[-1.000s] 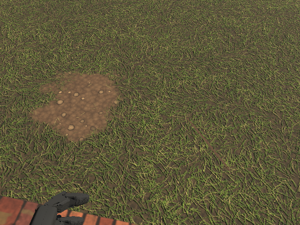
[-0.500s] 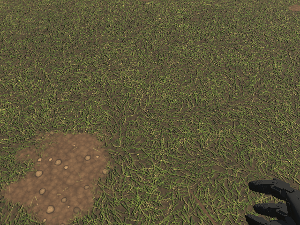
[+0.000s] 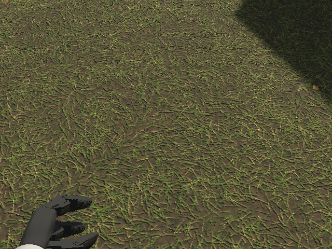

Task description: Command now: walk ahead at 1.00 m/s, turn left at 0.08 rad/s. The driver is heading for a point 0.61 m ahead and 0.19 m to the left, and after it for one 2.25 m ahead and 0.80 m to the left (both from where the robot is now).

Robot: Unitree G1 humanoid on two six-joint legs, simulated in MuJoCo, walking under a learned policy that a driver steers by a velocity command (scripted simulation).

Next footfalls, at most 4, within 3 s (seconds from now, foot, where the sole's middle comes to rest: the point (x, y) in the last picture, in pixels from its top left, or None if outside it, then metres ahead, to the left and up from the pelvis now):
0.02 right None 0.19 -0.06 -0.74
0.44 left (111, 215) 0.60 0.18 -0.74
0.84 right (97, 150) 0.93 0.25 -0.74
1.22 left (58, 173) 0.82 0.41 -0.74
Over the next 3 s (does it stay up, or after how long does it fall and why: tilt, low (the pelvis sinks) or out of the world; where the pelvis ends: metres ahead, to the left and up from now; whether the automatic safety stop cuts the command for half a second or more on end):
stays up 0.81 0.33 0.03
